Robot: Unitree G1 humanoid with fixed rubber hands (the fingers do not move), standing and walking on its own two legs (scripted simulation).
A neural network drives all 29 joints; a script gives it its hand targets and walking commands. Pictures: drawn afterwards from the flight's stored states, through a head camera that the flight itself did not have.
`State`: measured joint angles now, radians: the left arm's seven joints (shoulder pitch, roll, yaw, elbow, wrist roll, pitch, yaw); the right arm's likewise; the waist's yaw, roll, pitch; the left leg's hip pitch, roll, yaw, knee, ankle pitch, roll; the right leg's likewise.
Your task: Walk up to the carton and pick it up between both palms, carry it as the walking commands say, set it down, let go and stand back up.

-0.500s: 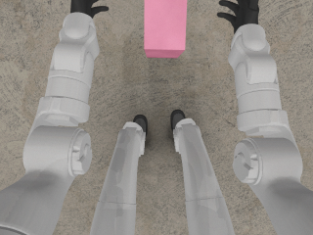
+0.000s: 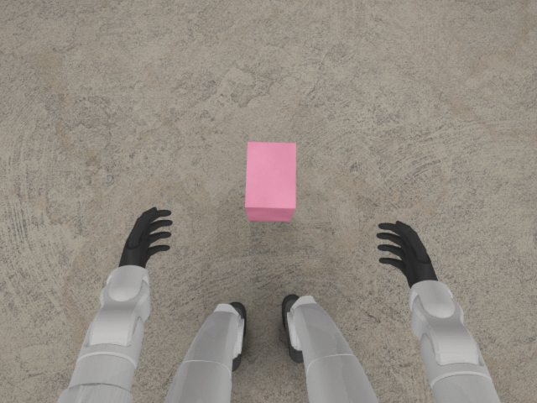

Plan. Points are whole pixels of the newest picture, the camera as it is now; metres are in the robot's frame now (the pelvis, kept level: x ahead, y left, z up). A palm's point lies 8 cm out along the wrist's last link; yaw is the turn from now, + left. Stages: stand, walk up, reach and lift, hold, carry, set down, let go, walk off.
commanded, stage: let go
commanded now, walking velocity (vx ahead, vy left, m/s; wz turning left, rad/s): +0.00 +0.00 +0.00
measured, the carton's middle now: (270, 185) +0.54 -0.02 -0.61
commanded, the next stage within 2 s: stand in 0.78 s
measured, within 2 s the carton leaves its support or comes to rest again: neither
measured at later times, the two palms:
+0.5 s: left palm (85, 344) +0.19 +0.23 -0.04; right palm (446, 317) +0.21 -0.22 -0.03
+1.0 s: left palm (49, 349) +0.18 +0.28 -0.06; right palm (457, 322) +0.20 -0.24 -0.06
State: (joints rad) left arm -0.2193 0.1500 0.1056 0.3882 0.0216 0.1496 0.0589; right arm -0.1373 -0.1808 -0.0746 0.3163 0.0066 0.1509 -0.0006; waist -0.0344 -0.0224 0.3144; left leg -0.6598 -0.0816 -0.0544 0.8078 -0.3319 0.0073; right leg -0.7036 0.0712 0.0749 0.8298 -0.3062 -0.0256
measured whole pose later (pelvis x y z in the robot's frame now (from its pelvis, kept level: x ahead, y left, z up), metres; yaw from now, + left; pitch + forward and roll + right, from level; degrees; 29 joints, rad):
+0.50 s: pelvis +0.04 +0.00 +0.03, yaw +1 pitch -9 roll +0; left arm 0.22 0.17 0.06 0.42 0.04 0.13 -0.07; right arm 0.22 -0.19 -0.03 0.38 -0.02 0.15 0.06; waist 0.00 0.00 0.22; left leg -0.06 -0.06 -0.08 0.53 -0.31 0.02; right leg -0.08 0.06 0.03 0.54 -0.29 -0.04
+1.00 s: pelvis +0.07 +0.02 +0.03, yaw +1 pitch -4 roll -1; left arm 0.28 0.22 0.07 0.75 0.02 -0.01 0.02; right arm 0.28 -0.26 -0.07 0.72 -0.02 -0.01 0.00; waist 0.00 0.02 -0.12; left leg -0.16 -0.07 -0.06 0.62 -0.39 0.05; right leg -0.18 0.04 0.04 0.61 -0.36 -0.02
